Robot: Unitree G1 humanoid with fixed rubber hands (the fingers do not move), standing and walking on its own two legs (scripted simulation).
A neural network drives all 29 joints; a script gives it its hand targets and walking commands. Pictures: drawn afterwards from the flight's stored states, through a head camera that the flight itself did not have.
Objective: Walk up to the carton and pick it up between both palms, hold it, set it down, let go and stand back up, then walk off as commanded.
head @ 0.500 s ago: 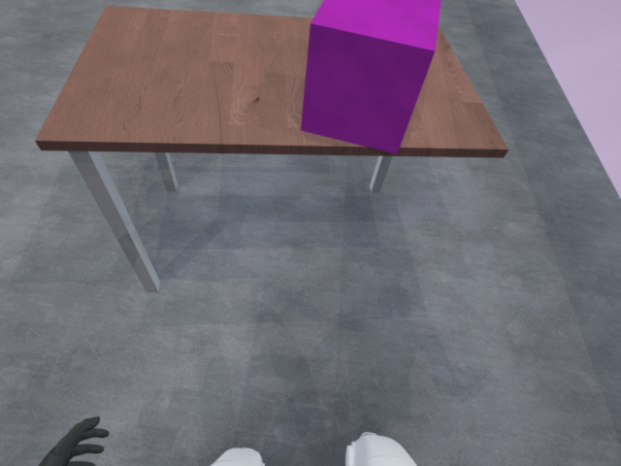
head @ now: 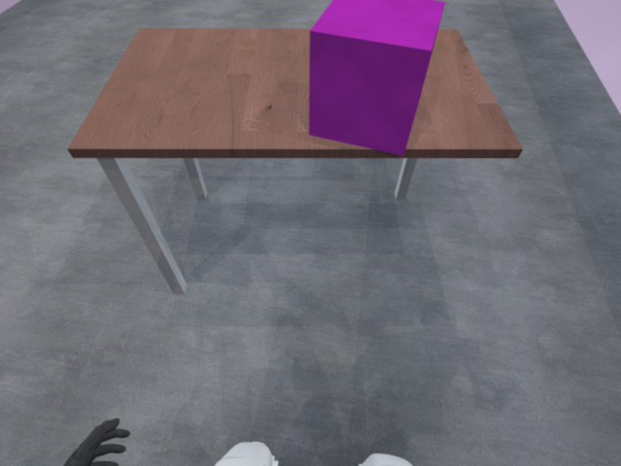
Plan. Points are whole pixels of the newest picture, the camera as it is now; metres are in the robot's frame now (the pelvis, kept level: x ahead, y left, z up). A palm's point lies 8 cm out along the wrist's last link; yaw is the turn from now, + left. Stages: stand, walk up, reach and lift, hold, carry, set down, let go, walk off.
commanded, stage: walk up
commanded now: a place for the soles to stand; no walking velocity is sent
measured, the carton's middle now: (373, 72) +0.82 -0.11 +0.05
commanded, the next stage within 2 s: none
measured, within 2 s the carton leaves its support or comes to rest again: neither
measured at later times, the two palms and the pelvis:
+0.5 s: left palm out of the picture +0.12 +0.33 -0.09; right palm out of the picture +0.07 -0.30 -0.08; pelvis +0.00 +0.01 +0.00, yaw +1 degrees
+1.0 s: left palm (74, 440) +0.15 +0.32 -0.09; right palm out of the picture +0.10 -0.30 -0.08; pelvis +0.02 +0.01 +0.00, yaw +1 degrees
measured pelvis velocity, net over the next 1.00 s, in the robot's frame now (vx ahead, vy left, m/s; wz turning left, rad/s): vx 0.02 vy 0.01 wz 0.02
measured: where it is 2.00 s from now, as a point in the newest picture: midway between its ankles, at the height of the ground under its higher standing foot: outside the picture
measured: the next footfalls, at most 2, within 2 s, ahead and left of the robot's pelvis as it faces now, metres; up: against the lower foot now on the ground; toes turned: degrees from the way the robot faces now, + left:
left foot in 0.08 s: +0.06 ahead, +0.14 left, +0.00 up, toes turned -5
right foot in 1.68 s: +0.21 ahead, -0.17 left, +0.00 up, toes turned -5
